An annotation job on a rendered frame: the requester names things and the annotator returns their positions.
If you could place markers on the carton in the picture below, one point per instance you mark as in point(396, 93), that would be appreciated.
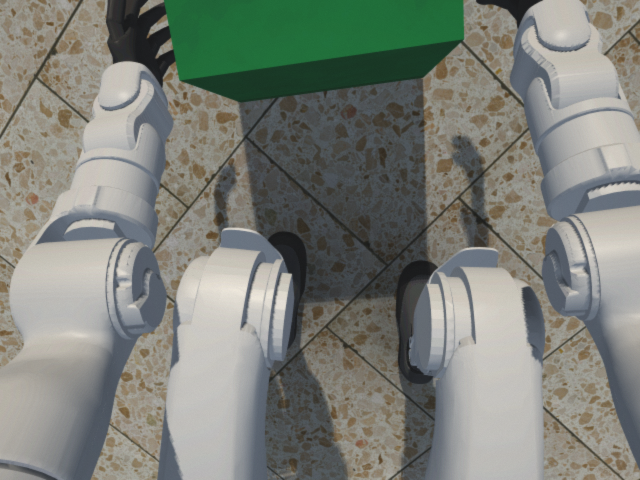
point(248, 50)

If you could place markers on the right robot thigh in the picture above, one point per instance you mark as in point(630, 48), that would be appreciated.
point(489, 422)

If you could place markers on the robot left shin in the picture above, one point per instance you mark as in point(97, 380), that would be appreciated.
point(237, 238)

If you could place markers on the right robot hand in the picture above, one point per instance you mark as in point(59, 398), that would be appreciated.
point(517, 8)

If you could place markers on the left robot forearm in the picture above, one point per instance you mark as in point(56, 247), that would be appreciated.
point(117, 177)

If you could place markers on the left robot hand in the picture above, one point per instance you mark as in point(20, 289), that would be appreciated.
point(128, 35)

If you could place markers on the right robot forearm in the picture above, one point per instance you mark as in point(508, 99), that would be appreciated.
point(581, 125)

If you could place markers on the robot right upper arm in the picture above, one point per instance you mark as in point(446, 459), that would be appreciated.
point(591, 270)

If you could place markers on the robot left upper arm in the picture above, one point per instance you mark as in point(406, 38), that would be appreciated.
point(80, 307)

